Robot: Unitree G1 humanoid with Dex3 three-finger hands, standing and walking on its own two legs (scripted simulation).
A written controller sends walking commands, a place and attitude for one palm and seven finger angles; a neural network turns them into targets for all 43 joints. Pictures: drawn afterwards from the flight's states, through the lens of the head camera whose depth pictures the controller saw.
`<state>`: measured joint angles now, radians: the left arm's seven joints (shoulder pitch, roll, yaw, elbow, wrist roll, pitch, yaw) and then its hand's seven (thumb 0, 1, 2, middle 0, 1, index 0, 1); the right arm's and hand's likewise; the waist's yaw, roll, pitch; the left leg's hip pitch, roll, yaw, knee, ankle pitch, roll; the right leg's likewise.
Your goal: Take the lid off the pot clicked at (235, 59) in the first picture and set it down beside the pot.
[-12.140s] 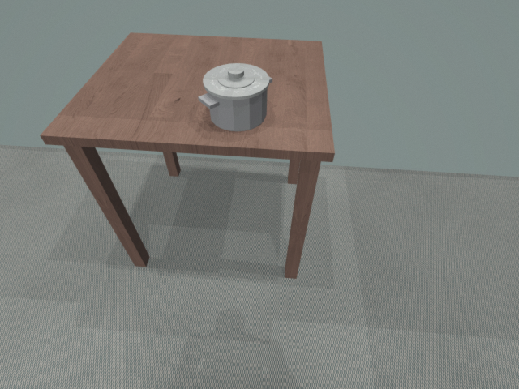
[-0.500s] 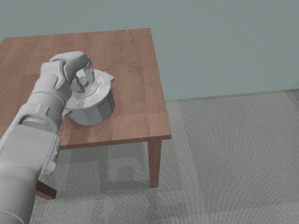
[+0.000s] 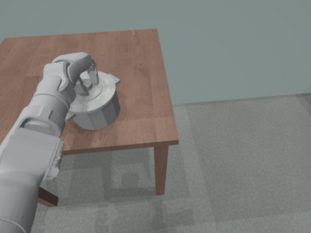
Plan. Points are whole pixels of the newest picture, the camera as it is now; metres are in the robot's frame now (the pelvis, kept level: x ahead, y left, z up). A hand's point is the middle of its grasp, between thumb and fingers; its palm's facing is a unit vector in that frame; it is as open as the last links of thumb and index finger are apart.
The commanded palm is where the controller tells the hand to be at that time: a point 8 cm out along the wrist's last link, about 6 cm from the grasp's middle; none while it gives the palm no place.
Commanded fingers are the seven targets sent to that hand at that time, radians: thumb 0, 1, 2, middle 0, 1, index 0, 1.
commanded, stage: close the fingers and squeeze the knob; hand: left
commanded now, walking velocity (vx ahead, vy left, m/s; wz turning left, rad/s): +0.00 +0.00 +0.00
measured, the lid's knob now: (84, 85) +0.51 +0.17 +0.09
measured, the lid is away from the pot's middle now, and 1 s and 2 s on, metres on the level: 0.00 0.01 0.01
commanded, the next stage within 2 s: lift the lid straight up in 0.10 s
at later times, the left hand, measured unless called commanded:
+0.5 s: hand (80, 81) +0.49 +0.17 +0.13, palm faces -0.40 -0.06 -0.92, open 6.6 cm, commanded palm +0.49 +0.17 +0.20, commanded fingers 0.00 0.89 0.60 -0.94 -1.08 -0.92 -1.08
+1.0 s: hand (72, 70) +0.49 +0.17 +0.17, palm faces -0.36 -0.08 -0.93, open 6.6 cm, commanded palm +0.49 +0.18 +0.24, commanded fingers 0.00 0.89 0.60 -0.94 -1.08 -0.92 -1.08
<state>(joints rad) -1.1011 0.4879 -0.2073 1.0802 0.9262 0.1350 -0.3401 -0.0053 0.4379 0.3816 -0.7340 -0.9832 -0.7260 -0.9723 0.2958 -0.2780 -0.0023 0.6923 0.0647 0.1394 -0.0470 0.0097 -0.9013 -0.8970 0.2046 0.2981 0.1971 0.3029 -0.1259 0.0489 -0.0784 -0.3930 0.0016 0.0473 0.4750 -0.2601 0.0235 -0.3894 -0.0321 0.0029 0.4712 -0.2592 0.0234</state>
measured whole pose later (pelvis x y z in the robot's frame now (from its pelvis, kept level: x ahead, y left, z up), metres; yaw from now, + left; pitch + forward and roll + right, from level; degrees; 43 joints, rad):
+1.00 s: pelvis +0.00 +0.00 +0.00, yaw +1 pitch +9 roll +0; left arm -1.19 0.50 -0.23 1.05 0.92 0.17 -0.43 0.00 0.43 0.38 -0.74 -0.98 -0.73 -0.98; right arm 0.28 -0.28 0.00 0.70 0.06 0.09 -0.04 0.01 -0.90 -0.90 0.20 0.30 0.20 0.30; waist -0.11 0.05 -0.07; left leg -0.35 -0.01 0.03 0.44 -0.25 0.02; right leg -0.34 -0.04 -0.02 0.44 -0.25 0.02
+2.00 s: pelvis -0.01 +0.00 +0.00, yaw +2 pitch +9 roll +0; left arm -1.43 0.54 -0.27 1.13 0.95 0.27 -0.53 0.00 0.43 0.38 -0.75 -0.98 -0.73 -0.98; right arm 0.29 -0.29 0.01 0.72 0.06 0.07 -0.03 0.01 -0.90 -0.90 0.20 0.30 0.20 0.30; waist -0.13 0.05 -0.06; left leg -0.36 -0.01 0.02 0.43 -0.23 0.02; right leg -0.34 -0.04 -0.02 0.43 -0.24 0.02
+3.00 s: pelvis +0.00 +0.00 +0.00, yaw +2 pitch +9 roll -1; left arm -1.36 0.71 -0.23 1.06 0.96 0.16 -0.56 0.00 0.43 0.38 -0.75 -0.98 -0.73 -0.98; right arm 0.27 -0.30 0.02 0.72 0.08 0.13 -0.04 0.01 -0.90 -0.90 0.20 0.30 0.20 0.30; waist -0.11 0.04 -0.06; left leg -0.37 -0.01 0.01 0.46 -0.24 0.03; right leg -0.34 -0.04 -0.03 0.42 -0.23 0.03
